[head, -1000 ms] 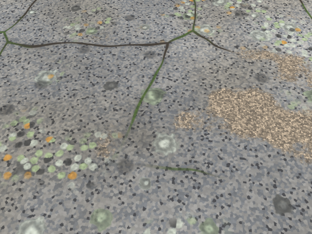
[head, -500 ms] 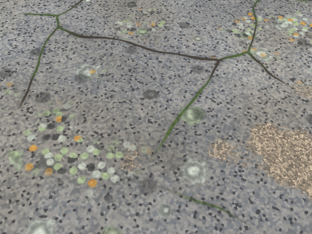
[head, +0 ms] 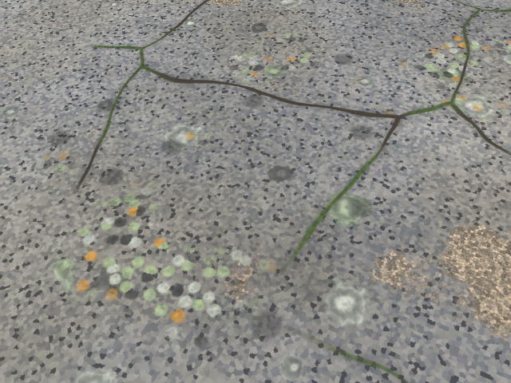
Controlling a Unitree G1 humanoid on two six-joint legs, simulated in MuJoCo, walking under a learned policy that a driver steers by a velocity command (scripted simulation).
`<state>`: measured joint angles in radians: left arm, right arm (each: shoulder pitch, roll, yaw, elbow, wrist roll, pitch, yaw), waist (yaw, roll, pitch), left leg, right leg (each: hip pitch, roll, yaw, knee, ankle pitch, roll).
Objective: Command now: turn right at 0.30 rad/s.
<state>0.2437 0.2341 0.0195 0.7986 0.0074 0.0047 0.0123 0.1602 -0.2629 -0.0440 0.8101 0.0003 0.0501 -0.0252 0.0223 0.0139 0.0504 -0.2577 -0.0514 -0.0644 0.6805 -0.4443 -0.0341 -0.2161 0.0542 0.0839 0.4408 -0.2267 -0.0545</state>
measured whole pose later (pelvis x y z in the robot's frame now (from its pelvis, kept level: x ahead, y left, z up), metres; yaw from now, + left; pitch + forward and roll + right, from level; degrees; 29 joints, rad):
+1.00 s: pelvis -0.04 -0.01 +0.00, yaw -12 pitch -1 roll +0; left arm 0.22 0.24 0.03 0.82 0.03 0.00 0.02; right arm 0.28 -0.29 -0.06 0.86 -0.03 0.06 0.04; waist -0.01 0.02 0.04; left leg -0.38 0.02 0.00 0.91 -0.37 -0.01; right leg -0.09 0.01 -0.15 0.30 -0.22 -0.07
